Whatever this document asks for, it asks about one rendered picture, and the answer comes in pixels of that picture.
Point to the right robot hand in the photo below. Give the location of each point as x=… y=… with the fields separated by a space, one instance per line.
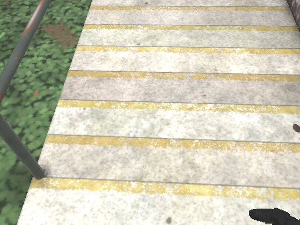
x=274 y=216

